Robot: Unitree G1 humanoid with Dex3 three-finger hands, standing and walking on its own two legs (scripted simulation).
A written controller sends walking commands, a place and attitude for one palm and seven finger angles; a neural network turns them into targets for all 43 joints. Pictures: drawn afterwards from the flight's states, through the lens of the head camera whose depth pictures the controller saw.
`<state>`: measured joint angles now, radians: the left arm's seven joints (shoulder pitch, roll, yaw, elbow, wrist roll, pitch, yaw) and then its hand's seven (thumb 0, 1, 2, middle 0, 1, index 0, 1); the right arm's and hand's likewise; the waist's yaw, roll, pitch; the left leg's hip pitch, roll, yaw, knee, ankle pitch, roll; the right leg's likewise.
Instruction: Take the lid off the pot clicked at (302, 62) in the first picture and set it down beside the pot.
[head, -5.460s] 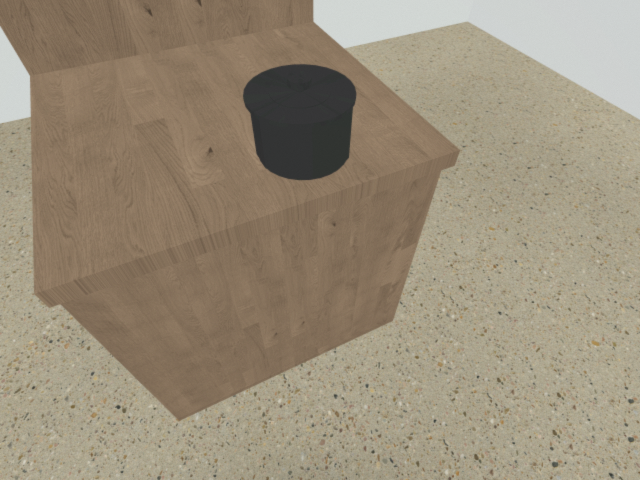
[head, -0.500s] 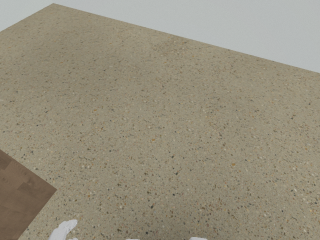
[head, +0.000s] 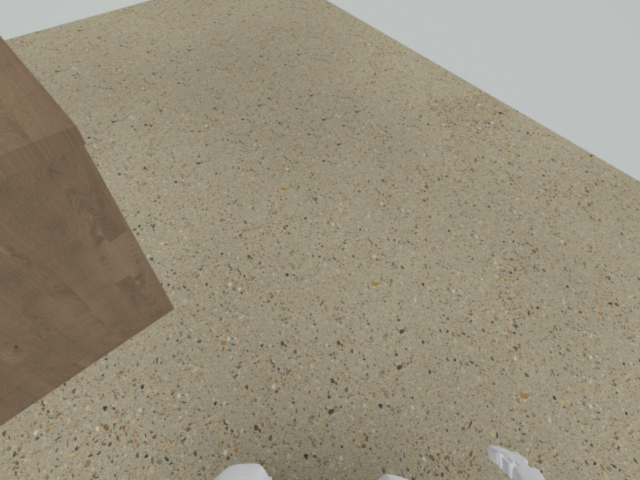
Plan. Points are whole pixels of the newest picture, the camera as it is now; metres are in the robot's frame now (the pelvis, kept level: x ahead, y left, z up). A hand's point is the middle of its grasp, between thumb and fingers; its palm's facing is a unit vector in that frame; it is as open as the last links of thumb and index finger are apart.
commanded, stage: turn to face it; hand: left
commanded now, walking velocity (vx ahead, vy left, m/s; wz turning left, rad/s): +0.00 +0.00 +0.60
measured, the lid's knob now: out of the picture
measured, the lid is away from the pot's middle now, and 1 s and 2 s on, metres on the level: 0.00 0.00 0.00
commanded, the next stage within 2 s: take the last steps up to it in 1.24 s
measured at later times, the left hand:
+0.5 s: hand out of the picture +0.08 +0.20 -0.12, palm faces +0.30 -0.90 -0.33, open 7.4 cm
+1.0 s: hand out of the picture -0.07 +0.21 -0.16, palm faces +0.60 -0.76 -0.26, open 7.4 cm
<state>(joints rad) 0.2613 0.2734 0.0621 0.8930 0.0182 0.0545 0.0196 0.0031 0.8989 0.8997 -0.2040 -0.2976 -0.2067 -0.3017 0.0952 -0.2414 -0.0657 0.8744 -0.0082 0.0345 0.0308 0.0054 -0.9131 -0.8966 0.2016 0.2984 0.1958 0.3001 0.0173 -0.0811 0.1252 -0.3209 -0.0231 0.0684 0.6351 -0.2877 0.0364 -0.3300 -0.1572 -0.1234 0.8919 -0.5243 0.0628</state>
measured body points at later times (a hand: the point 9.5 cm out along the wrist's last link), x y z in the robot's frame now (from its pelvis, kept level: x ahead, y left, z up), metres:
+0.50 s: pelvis +0.03 -0.04 +0.01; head +0.08 -0.05 +0.46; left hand +0.07 +0.25 -0.10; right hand +0.16 -0.28 -0.14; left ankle -0.02 +0.09 -0.66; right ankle +0.06 -0.14 -0.72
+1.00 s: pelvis +0.03 +0.01 +0.01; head +0.05 +0.06 +0.46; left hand -0.10 +0.25 -0.14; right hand +0.28 -0.13 -0.10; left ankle -0.01 +0.09 -0.72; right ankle +0.09 -0.13 -0.65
